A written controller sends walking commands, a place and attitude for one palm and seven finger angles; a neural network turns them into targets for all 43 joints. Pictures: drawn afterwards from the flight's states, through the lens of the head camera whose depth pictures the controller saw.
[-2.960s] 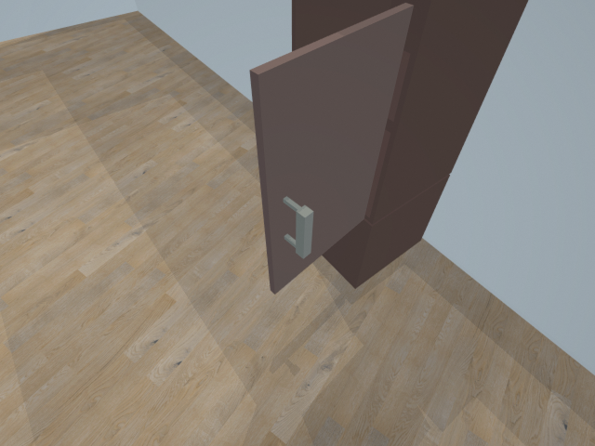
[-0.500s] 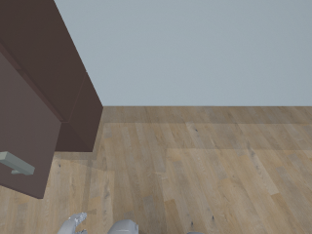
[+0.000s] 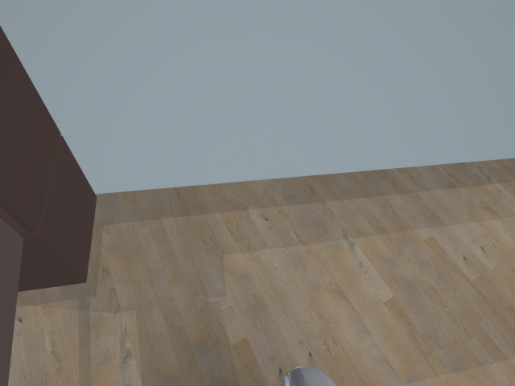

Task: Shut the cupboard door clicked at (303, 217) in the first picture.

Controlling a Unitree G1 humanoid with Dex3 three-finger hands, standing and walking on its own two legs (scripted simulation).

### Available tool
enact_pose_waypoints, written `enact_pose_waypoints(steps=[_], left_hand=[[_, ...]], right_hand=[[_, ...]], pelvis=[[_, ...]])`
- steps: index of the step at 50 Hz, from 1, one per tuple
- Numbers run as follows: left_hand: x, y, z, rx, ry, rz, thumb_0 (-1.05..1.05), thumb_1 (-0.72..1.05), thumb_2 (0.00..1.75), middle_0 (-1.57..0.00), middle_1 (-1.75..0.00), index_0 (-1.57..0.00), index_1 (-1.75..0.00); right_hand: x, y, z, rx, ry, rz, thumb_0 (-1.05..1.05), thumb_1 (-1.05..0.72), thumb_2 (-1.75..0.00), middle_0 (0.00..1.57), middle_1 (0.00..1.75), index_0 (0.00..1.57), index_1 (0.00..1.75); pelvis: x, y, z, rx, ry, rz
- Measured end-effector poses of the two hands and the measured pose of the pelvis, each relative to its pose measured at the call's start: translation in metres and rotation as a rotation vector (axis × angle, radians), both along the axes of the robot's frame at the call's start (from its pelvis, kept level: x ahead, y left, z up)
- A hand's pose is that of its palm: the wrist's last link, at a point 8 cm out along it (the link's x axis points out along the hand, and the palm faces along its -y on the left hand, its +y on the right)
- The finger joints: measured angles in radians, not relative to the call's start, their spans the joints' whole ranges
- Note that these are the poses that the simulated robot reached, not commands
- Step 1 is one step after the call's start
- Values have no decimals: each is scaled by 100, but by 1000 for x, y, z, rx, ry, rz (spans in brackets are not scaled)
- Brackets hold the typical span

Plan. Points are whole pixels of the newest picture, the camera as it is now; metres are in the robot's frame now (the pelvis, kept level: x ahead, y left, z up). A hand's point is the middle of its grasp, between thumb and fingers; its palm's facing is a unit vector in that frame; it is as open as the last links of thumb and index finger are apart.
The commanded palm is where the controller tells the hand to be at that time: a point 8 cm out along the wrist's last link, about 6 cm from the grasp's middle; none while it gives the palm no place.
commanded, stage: walk around to get in front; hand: left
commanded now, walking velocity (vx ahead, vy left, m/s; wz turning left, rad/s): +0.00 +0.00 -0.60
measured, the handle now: out of the picture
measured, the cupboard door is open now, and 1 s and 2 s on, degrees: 97 97 97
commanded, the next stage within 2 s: none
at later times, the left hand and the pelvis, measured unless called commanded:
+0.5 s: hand (193, 356) +0.17 +0.12 -0.16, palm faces -0.30 -0.91 -0.28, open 7.4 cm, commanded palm none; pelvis +0.01 -0.05 -0.01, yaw -20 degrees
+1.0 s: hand (191, 317) +0.24 +0.14 -0.18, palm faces -0.52 -0.83 -0.20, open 7.4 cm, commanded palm none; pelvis +0.07 -0.01 +0.00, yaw -37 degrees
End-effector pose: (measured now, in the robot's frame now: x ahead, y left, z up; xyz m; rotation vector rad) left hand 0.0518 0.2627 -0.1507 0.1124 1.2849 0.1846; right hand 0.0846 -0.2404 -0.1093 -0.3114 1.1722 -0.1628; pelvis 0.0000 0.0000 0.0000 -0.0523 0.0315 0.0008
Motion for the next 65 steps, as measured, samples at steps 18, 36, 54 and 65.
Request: enact_pose_waypoints(steps=[18, 36, 54, 65], left_hand=[[130, -78, 18, 82, -146, -365, 0, 91, 90, -20, -30, -20, -30], [138, -98, 11, 22, -30, -481, 0, 90, 90, -21, -30, -20, -30], [232, -105, 6, 21, -2, -714, 0, 91, 90, -20, -30, -20, -30], [269, -227, 17, 18, -181, -954, 0, 91, 90, -20, -30, -20, -30]], right_hand=[[-124, -51, -57, 96, 171, -388, 1, -90, -90, 21, 30, 21, 30], [-68, -60, -20, 58, -26, -502, 1, -91, -90, 20, 30, 20, 30], [-127, 5, -5, 32, 36, -738, 1, -90, -90, 21, 30, 21, 30], [-223, 22, -60, 172, 160, -968, 1, -90, -90, 21, 30, 21, 30]], pelvis=[[12, -35, -22, 46, -37, -258], [35, -31, -5, 58, -11, -456], [69, -12, 1, 1, -12, -701], [55, -51, -25, 34, -48, -842]])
